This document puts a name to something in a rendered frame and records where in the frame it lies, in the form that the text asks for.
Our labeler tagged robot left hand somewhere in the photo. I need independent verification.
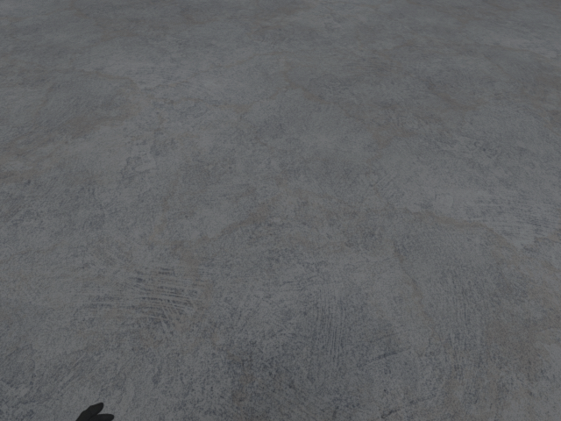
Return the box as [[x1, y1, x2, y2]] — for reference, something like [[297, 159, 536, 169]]
[[76, 403, 114, 421]]

